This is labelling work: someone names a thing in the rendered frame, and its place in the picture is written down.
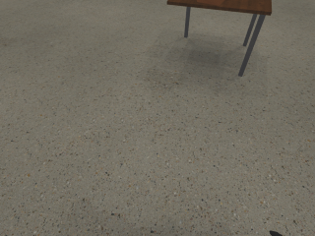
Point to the table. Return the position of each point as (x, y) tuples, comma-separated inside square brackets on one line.
[(255, 7)]

